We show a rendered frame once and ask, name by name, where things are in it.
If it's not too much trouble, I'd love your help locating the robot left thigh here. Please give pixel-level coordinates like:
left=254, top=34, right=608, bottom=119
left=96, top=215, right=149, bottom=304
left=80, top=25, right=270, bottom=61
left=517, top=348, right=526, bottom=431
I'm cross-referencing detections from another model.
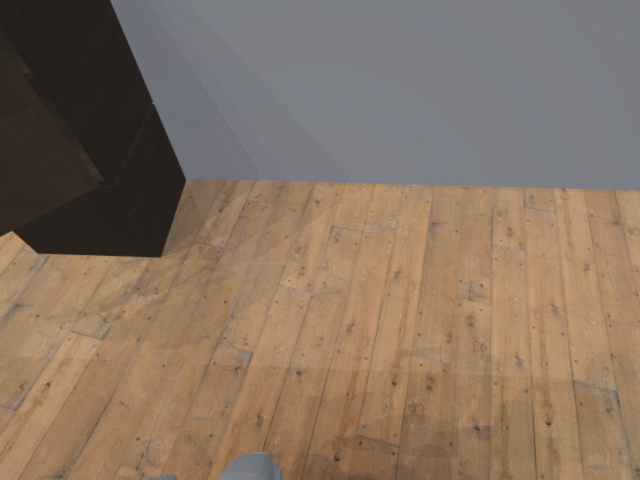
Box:
left=216, top=454, right=282, bottom=480

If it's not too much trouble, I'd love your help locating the cupboard door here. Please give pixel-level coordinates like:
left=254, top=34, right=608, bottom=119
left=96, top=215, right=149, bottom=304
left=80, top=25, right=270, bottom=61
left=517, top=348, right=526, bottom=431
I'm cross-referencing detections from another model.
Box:
left=0, top=43, right=100, bottom=237

